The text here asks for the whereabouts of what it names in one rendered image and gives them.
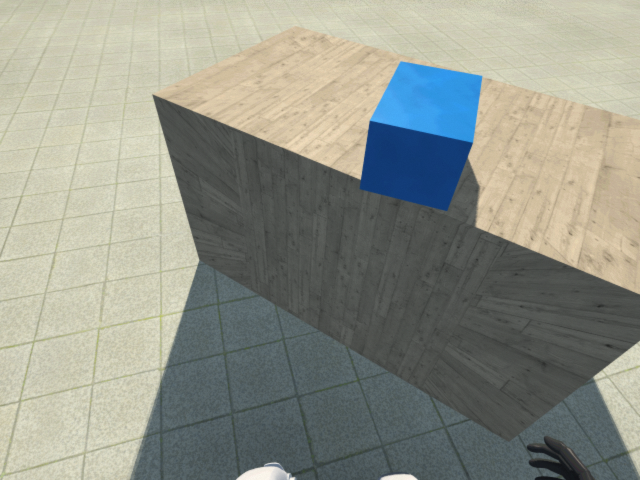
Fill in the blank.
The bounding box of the carton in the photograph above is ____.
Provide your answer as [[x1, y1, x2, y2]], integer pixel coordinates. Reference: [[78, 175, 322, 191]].
[[360, 61, 482, 211]]

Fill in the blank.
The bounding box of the left robot shin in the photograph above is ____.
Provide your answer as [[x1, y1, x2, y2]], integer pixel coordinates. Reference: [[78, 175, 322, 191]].
[[264, 463, 285, 471]]

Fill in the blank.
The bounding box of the pedestal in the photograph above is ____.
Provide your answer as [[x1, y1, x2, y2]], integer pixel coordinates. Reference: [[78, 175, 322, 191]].
[[152, 26, 640, 442]]

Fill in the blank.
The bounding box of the right robot hand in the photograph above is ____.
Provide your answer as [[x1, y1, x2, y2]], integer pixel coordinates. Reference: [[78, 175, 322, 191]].
[[527, 436, 595, 480]]

